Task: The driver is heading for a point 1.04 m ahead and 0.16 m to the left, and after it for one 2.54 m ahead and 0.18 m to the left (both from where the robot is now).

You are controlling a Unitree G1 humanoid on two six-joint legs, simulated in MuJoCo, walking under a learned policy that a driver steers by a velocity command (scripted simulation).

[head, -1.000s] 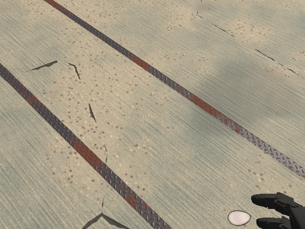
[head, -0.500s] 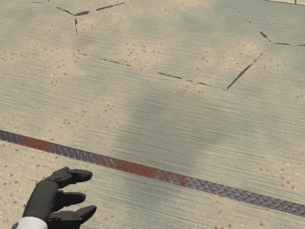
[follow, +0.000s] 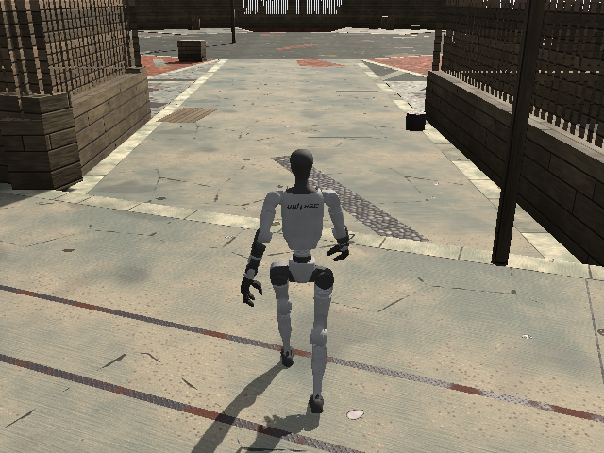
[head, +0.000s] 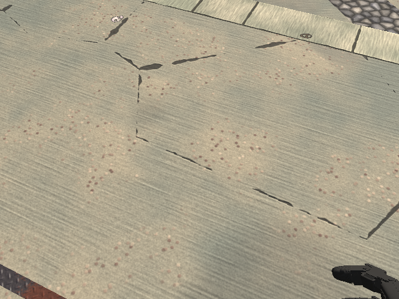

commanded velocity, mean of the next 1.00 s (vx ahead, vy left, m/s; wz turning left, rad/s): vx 0.98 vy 0.00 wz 0.24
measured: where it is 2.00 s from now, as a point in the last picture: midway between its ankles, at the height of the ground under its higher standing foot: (222, 107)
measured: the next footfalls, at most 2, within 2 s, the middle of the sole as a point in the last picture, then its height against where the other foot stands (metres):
right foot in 0.42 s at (260, 244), level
left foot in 0.88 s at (221, 144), level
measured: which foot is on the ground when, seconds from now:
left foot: down 0.00-0.44, up 0.46-0.86, down 0.88-1.00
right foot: down 0.00-0.00, up 0.02-0.40, down 0.42-0.90, up 0.92-1.00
